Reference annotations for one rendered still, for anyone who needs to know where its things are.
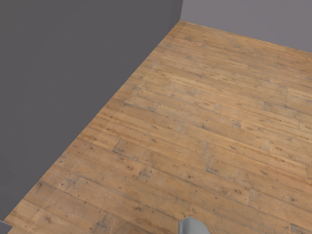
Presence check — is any panel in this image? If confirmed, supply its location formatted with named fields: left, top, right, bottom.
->
left=0, top=220, right=13, bottom=234

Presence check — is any robot right thigh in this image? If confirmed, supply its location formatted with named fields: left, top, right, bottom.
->
left=177, top=217, right=211, bottom=234

